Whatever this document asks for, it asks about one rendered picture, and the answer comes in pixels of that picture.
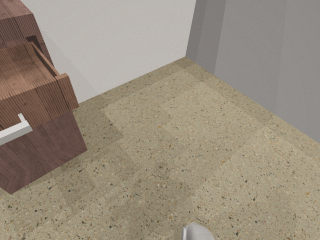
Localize drawer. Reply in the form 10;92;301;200
0;41;79;131

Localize cabinet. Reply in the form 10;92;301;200
0;0;88;194

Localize handle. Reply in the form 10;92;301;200
0;113;33;146

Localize robot right thigh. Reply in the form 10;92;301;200
181;224;215;240

